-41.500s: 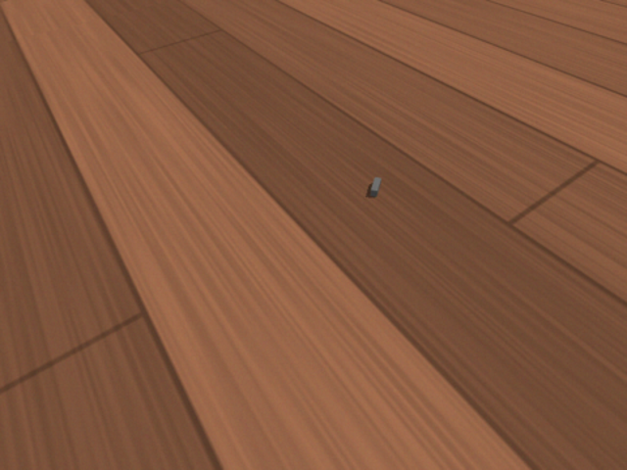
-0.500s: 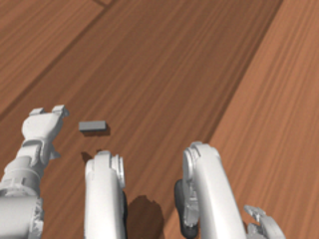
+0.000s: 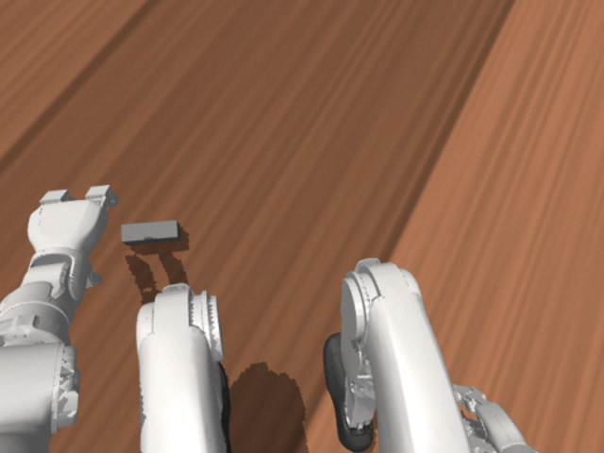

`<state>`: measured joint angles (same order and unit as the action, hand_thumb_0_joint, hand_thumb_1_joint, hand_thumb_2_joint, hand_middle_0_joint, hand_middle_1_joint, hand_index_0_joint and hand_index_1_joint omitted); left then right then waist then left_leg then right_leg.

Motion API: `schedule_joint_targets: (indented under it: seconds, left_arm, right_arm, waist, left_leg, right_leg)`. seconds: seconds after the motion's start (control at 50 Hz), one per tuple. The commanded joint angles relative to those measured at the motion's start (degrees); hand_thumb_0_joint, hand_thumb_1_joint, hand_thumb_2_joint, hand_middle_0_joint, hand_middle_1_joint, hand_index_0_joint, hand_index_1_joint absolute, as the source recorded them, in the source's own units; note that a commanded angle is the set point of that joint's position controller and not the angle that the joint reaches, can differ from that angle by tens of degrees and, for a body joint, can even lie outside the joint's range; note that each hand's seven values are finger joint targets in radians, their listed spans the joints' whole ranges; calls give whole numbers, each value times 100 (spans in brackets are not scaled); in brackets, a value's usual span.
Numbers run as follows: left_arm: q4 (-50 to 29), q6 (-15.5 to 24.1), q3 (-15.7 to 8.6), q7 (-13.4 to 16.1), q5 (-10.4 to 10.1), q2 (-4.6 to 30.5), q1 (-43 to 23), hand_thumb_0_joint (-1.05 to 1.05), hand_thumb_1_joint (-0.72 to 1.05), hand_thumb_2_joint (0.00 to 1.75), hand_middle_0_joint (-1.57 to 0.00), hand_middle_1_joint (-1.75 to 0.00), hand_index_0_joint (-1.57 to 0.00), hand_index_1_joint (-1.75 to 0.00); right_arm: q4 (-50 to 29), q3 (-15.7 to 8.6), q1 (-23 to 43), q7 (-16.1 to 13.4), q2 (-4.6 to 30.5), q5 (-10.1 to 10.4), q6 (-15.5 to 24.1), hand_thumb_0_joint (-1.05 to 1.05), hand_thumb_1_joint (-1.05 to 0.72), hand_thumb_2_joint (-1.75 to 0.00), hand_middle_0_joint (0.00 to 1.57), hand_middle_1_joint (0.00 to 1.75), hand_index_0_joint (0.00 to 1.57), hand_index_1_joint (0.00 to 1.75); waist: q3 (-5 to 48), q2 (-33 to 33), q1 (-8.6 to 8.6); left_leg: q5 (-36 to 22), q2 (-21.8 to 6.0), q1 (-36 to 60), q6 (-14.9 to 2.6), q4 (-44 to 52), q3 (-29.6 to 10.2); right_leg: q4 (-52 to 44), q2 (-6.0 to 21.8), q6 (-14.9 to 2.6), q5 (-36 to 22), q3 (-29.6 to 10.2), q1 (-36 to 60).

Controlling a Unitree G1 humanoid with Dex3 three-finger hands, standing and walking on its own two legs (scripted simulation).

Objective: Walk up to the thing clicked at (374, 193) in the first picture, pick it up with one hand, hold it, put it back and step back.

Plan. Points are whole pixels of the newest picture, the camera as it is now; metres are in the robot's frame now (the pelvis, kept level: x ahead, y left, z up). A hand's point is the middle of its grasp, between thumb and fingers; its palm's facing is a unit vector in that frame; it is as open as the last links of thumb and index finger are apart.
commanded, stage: rise first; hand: left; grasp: from above
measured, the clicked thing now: (152, 233) +0.45 +0.22 -0.32
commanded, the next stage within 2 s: approach in 0.68 s
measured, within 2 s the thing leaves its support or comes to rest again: neither
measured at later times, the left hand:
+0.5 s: hand (98, 243) +0.41 +0.27 -0.20, palm faces -0.46 -0.06 -0.89, open 12.8 cm
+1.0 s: hand (118, 230) +0.43 +0.25 -0.21, palm faces -0.46 -0.03 -0.89, open 13.3 cm
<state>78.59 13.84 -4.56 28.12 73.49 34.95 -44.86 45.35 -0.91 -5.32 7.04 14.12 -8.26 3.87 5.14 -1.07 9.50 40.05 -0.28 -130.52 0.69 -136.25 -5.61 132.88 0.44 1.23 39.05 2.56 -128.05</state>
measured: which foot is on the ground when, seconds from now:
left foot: down 0.00-1.00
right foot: down 0.00-1.00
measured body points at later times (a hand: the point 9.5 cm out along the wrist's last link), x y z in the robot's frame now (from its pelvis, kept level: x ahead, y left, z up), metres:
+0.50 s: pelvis +0.00 +0.00 -0.01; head +0.24 +0.05 +0.37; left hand +0.43 +0.27 -0.15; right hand +0.08 -0.28 -0.13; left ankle +0.08 +0.13 -0.30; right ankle +0.10 -0.12 -0.30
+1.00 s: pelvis +0.00 +0.00 -0.02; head +0.24 +0.06 +0.36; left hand +0.45 +0.25 -0.16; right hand +0.06 -0.28 -0.13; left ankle +0.08 +0.13 -0.30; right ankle +0.10 -0.12 -0.30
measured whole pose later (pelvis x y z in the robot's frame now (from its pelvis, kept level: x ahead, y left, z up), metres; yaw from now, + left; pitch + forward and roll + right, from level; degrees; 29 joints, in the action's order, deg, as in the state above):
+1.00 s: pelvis +0.00 +0.00 -0.02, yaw -2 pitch +33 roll -6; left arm 84.5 12.3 -1.6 30.3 73.3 36.0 -50.8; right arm 46.0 1.4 -6.5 9.2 15.3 -10.3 6.0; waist 2.6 -1.8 12.9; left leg 41.1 -0.4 -133.2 0.8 -140.4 -6.9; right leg 136.0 -0.2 1.5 39.3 3.5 -130.5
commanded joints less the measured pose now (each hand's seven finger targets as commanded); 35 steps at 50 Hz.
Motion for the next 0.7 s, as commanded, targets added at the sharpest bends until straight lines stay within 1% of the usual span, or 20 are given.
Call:
schedule_joint_targets:
  seconds: [0.0,0.02,0.06,0.12,0.14,0.16,0.24,0.26,0.28,0.3,0.4,0.42,0.46,0.48,0.5,0.54,0.56,0.64,0.66,0.68]
  left_arm:
    - [-765,-4,-243,161,-148,1335,-1474,0,-25,77,-32,-74,-32,-73]
    - [-734,-9,-246,149,-150,1399,-1446,0,-24,76,-32,-75,-33,-74]
    - [-703,-16,-214,144,-159,1276,-1383,0,-25,77,-31,-77,-32,-75]
    - [-773,-3,-301,170,-171,1355,-1349,0,-25,78,-30,-77,-31,-76]
    - [-785,6,-291,174,-156,1373,-1443,0,-26,78,-29,-78,-30,-76]
    - [-691,8,-266,186,-139,1342,-1370,0,-28,80,-28,-78,-29,-77]
    - [-691,26,-333,257,-122,1362,-1461,0,-29,81,-27,-80,-28,-79]
    - [-677,16,-247,260,-93,1280,-1463,0,-30,81,-26,-81,-28,-80]
    - [-597,13,-337,282,-117,1349,-1438,0,-28,80,-27,-80,-28,-78]
    - [-609,18,-248,282,-81,1277,-1475,0,-30,82,-26,-81,-27,-80]
    - [-456,19,-284,307,-104,1314,-1579,0,-30,82,-26,-82,-27,-81]
    - [-483,16,-268,312,-119,1320,-1563,0,-30,82,-26,-81,-27,-80]
    - [-552,19,-259,317,-138,1296,-1574,0,-31,83,-25,-82,-26,-81]
    - [-470,6,-201,304,-65,1317,-1596,0,-30,81,-26,-83,-28,-81]
    - [-452,-5,-283,312,-110,1363,-1576,0,-29,80,-26,-82,-28,-81]
    - [-408,-6,-292,320,-119,1380,-1562,0,-29,81,-27,-81,-28,-80]
    - [-434,-6,-246,324,-127,1375,-1671,0,-30,81,-26,-83,-27,-81]
    - [-474,24,-374,366,-100,1561,-1731,0,-33,84,-24,-84,-25,-83]
    - [-315,15,-350,370,-89,1507,-1622,0,-32,83,-25,-83,-26,-82]
    - [-309,17,-283,363,-65,1485,-1705,0,-33,83,-24,-85,-25,-84]
  right_arm:
    - [-121,-448,-1098,-36,1316,-34,76,0,-90,-90,20,30,20,30]
    - [-113,-437,-1091,-32,1316,-22,72,0,-90,-90,20,30,20,30]
    - [-111,-434,-1115,-22,1326,-32,73,0,-90,-90,20,30,20,30]
    - [-114,-439,-1086,-16,1308,-18,56,0,-90,-90,20,30,20,30]
    - [-115,-435,-1121,-11,1342,-32,57,0,-90,-90,20,30,20,30]
    - [-94,-434,-1096,-4,1340,-21,59,0,-90,-90,20,30,20,30]
    - [-101,-450,-1121,4,1399,-26,52,0,-90,-90,20,30,20,30]
    - [-96,-430,-1127,5,1372,-27,49,0,-90,-90,20,30,20,30]
    - [-100,-440,-1139,13,1405,-27,59,0,-90,-90,20,30,20,30]
    - [-92,-422,-1151,18,1384,-29,62,0,-90,-90,20,30,20,30]
    - [-116,-405,-1173,32,1447,-57,88,0,-90,-90,20,30,20,30]
    - [-117,-401,-1167,31,1433,-42,92,0,-90,-90,20,30,20,30]
    - [-114,-389,-1170,36,1445,-72,106,0,-90,-90,20,30,20,30]
    - [-71,-378,-1220,49,1433,-82,114,0,-90,-90,20,30,20,30]
    - [-86,-380,-1221,59,1453,-89,124,0,-90,-90,20,30,20,30]
    - [-85,-379,-1196,72,1445,-82,129,0,-90,-90,20,30,20,30]
    - [-79,-357,-1178,74,1451,-105,138,0,-90,-90,20,30,20,30]
    - [-115,-339,-1190,63,1498,-112,124,0,-90,-90,20,30,20,30]
    - [-104,-330,-1165,72,1480,-114,132,0,-90,-90,20,30,20,30]
    - [-100,-301,-1157,86,1463,-147,143,0,-90,-90,20,30,20,30]
  waist:
    - [3751,1116,11]
    - [3758,1065,-11]
    - [3734,1165,36]
    - [3819,1235,-32]
    - [3807,1211,32]
    - [3737,1226,-9]
    - [3713,1287,37]
    - [3718,1309,50]
    - [3661,1271,70]
    - [3659,1320,78]
    - [3547,1137,167]
    - [3570,1230,128]
    - [3614,1236,141]
    - [3637,1251,198]
    - [3653,1178,195]
    - [3621,1301,163]
    - [3607,1293,207]
    - [3580,1238,199]
    - [3522,1208,168]
    - [3431,1259,224]
  left_leg:
    - [-978,137,2782,-293,1404,498]
    - [-999,133,2735,-298,1372,509]
    - [-1013,132,2816,-283,1377,495]
    - [-1038,133,2848,-268,1359,485]
    - [-1067,128,2817,-270,1324,484]
    - [-1036,133,2811,-259,1352,462]
    - [-1058,118,2833,-250,1351,434]
    - [-1107,130,2834,-257,1309,464]
    - [-1052,119,2803,-254,1311,433]
    - [-1111,127,2817,-245,1322,447]
    - [-933,132,2639,-275,1254,434]
    - [-933,129,2679,-262,1271,438]
    - [-1010,132,2674,-267,1215,461]
    - [-1106,137,2690,-273,1127,483]
    - [-1149,122,2697,-273,1096,470]
    - [-1084,130,2719,-258,1135,450]
    - [-1054,122,2675,-267,1096,460]
    - [-878,142,2419,-287,1081,477]
    - [-824,144,2414,-275,1105,457]
    - [-813,150,2382,-282,1091,479]
  right_leg:
    - [-1446,-148,-284,-1066,405,1914]
    - [-1435,-153,-292,-1103,391,1976]
    - [-1380,-140,-289,-1101,406,1889]
    - [-1339,-162,-308,-1107,412,1869]
    - [-1326,-158,-299,-1157,422,1868]
    - [-1281,-171,-331,-1119,437,1772]
    - [-1222,-174,-322,-1125,472,1674]
    - [-1263,-181,-312,-1211,454,1730]
    - [-1206,-172,-320,-1140,475,1651]
    - [-1214,-188,-314,-1192,482,1695]
    - [-1232,-183,-306,-1053,502,1646]
    - [-1215,-183,-310,-1037,498,1652]
    - [-1215,-181,-286,-1131,482,1732]
    - [-1194,-197,-285,-1286,474,1810]
    - [-1187,-189,-268,-1303,476,1814]
    - [-1137,-184,-297,-1224,492,1732]
    - [-1167,-202,-288,-1226,492,1745]
    - [-1210,-195,-288,-1050,473,1793]
    - [-1171,-205,-308,-979,492,1716]
    - [-1174,-208,-299,-992,491,1744]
